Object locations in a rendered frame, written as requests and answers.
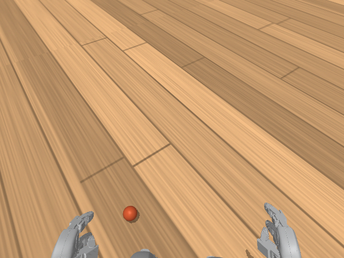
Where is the right robot hand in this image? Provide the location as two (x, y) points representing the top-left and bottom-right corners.
(257, 203), (302, 258)

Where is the ball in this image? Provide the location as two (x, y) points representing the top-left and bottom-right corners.
(123, 206), (137, 221)

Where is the left robot hand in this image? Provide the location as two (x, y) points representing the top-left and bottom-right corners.
(51, 211), (98, 258)

